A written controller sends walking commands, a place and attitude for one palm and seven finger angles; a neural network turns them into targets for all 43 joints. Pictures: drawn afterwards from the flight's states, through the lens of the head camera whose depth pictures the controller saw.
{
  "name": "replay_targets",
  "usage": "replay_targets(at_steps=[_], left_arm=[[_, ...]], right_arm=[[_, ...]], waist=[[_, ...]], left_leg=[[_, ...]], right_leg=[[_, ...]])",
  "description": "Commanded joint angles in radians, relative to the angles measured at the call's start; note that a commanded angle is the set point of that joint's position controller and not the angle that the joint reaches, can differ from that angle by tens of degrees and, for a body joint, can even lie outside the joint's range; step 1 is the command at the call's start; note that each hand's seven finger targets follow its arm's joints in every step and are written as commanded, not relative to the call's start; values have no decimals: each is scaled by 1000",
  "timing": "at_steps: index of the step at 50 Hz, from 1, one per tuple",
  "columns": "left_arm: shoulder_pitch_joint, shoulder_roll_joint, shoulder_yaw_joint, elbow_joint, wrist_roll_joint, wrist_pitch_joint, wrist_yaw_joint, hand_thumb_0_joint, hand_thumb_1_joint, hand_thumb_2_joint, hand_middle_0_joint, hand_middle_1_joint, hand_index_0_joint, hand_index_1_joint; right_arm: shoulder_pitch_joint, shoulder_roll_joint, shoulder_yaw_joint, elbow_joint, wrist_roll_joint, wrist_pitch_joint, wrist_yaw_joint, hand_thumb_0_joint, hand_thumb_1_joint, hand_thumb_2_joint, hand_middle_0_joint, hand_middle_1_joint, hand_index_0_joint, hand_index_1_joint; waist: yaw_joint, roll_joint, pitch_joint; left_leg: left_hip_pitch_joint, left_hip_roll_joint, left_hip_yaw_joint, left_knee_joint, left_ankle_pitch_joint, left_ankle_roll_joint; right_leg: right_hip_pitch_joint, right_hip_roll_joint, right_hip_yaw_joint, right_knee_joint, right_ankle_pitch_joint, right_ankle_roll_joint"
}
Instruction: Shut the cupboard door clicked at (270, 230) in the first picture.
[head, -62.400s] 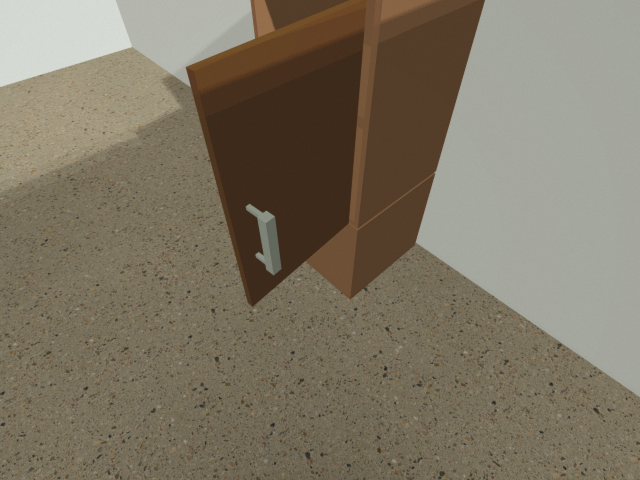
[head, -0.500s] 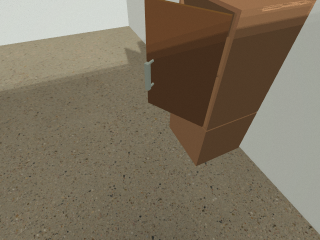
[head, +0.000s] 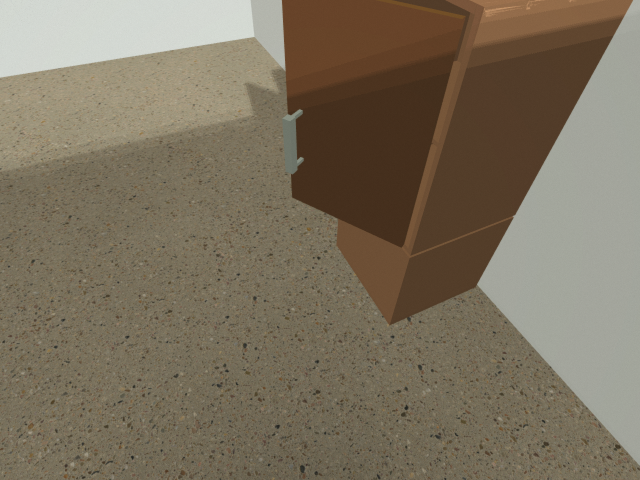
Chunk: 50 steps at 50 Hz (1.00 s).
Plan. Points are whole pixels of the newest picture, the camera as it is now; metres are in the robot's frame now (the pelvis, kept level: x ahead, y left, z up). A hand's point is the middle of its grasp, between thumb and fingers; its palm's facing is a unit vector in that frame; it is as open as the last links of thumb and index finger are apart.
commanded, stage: look to check the result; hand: left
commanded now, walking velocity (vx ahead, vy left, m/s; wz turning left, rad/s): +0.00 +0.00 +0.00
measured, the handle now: (295, 141) +0.92 +0.12 -0.11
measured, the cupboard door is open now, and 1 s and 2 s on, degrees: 32 32 32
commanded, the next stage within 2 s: walk to a spot facing it in 0.22 s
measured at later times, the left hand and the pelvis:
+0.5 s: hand out of the picture +0.01 +0.16 -0.18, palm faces +0.07 -0.98 -0.18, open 7.3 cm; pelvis +0.02 -0.01 +0.00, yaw +2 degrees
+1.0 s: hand out of the picture +0.07 +0.23 -0.16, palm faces +0.31 -0.91 -0.29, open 7.3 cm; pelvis +0.01 -0.02 +0.00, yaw +19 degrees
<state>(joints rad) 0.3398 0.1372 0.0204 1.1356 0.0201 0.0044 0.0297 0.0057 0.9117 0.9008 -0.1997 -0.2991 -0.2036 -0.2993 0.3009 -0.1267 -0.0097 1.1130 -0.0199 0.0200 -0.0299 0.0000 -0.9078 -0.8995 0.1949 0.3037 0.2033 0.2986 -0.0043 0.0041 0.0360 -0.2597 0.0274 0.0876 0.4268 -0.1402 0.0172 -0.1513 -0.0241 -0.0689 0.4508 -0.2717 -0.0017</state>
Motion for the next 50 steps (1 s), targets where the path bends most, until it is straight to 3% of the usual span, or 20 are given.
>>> replay_targets(at_steps=[1,6,19,21,24,27,29,30,31,32,33,34,36,38,40,43,46,48,50], left_arm=[[76,96,13,-15,-3,-14,8,0,900,900,-200,-300,-200,-300],[67,103,13,-16,-4,-17,9,0,900,900,-200,-300,-200,-300],[51,106,16,-20,-7,-7,10,0,900,900,-200,-300,-200,-300],[52,130,33,-37,-5,-4,12,0,900,900,-200,-300,-200,-300],[37,161,57,-72,-2,3,13,0,900,900,-200,-300,-200,-300],[-11,183,74,-121,5,7,13,0,900,900,-200,-300,-200,-300],[-43,197,83,-147,11,8,14,0,900,900,-200,-300,-200,-300],[-53,196,85,-160,12,10,15,0,900,900,-200,-300,-200,-300],[-58,194,89,-173,9,15,14,0,900,900,-200,-300,-200,-300],[-32,156,86,-189,-1,20,11,0,900,900,-200,-300,-200,-300],[-67,143,78,-213,-6,27,15,0,900,900,-200,-300,-200,-300],[-108,153,79,-225,2,38,17,0,900,900,-200,-300,-200,-300],[-133,165,85,-242,7,33,5,0,900,900,-200,-300,-200,-300],[-127,163,86,-246,7,25,-5,0,900,900,-200,-300,-200,-300],[-127,161,84,-256,7,20,-11,0,900,900,-200,-300,-200,-300],[-149,158,81,-285,5,23,-9,0,900,900,-200,-300,-200,-300],[-167,164,76,-314,3,27,-8,0,900,900,-200,-300,-200,-300],[-134,173,76,-316,0,31,-6,0,900,900,-200,-300,-200,-300],[-39,206,82,-299,-3,29,-5,0,900,900,-200,-300,-200,-300]], right_arm=[[55,-103,-19,-20,5,-15,-5,0,-900,-900,200,300,200,300],[41,-109,-16,-18,6,-21,-6,0,-900,-900,200,300,200,300],[23,-99,-10,-17,4,-11,-4,0,-900,-900,200,300,200,300],[12,-109,-17,-34,4,-6,-2,0,-900,-900,200,300,200,300],[-6,-107,-29,-65,3,3,4,0,-900,-900,200,300,200,300],[-28,-107,-43,-102,-1,14,12,0,-900,-900,200,300,200,300],[-36,-111,-50,-127,1,17,18,0,-900,-900,200,300,200,300],[-24,-124,-54,-134,1,15,22,0,-900,-900,200,300,200,300],[13,-148,-57,-131,-2,10,23,0,-900,-900,200,300,200,300],[48,-202,-63,-133,-10,3,19,0,-900,-900,200,300,200,300],[98,-252,-76,-123,-19,4,8,0,-900,-900,200,300,200,300],[123,-268,-79,-109,-17,7,-1,0,-900,-900,200,300,200,300],[45,-260,-77,-150,-14,2,-4,0,-900,-900,200,300,200,300],[-19,-251,-75,-184,-15,-4,-5,0,-900,-900,200,300,200,300],[-26,-261,-78,-197,-13,-8,-5,0,-900,-900,200,300,200,300],[-25,-273,-88,-206,-14,-2,2,0,-900,-900,200,300,200,300],[-33,-292,-99,-220,-18,10,9,0,-900,-900,200,300,200,300],[-67,-297,-105,-238,-19,19,14,0,-900,-900,200,300,200,300],[-112,-297,-111,-262,-13,25,19,0,-900,-900,200,300,200,300]], waist=[[-4,-15,60],[-2,1,44],[3,5,78],[8,-16,56],[10,-87,37],[5,-138,37],[-4,-133,40],[-10,-95,29],[-25,0,17],[-27,202,8],[-60,342,-4],[-69,303,-29],[-34,176,-19],[-11,105,-51],[-9,70,-95],[-23,92,-117],[-30,152,-112],[-14,179,-102],[28,185,-125]], left_leg=[[66,75,-97,-74,-54,8],[80,82,-97,-69,17,9],[44,70,-96,-53,23,0],[10,62,-89,2,64,0],[-47,21,-61,128,53,-9],[-107,14,-39,302,-112,-23],[-118,25,-44,311,-194,-27],[-85,43,-55,258,-101,-21],[-32,87,-130,152,98,2],[9,188,-345,30,363,69],[75,291,-578,-100,400,155],[64,303,-611,-151,225,147],[10,263,-565,-169,-18,140],[3,210,-495,-158,-62,138],[57,176,-474,-146,-15,136],[84,171,-490,-143,-13,146],[59,155,-528,-140,-27,147],[-7,125,-534,-137,-55,129],[-90,61,-500,-109,-87,80]], right_leg=[[-128,-77,94,-140,-3,-39],[-93,-77,94,-135,61,-37],[-69,-89,73,-122,62,-32],[-44,-114,61,-92,93,-40],[-39,-186,77,-85,120,-81],[-47,-274,75,-69,218,-138],[-50,-307,49,-20,297,-147],[-63,-293,10,37,293,-124],[-111,-241,-54,141,203,-73],[-180,-115,-108,308,3,0],[-299,-7,-64,534,-373,32],[-328,-20,53,659,-355,16],[-374,-48,97,714,-221,22],[-359,-42,99,695,-136,37],[-360,-27,96,635,-114,47],[-347,-13,92,540,-140,56],[-288,14,86,410,-181,55],[-191,41,73,283,-177,46],[-21,66,48,82,-105,34]])
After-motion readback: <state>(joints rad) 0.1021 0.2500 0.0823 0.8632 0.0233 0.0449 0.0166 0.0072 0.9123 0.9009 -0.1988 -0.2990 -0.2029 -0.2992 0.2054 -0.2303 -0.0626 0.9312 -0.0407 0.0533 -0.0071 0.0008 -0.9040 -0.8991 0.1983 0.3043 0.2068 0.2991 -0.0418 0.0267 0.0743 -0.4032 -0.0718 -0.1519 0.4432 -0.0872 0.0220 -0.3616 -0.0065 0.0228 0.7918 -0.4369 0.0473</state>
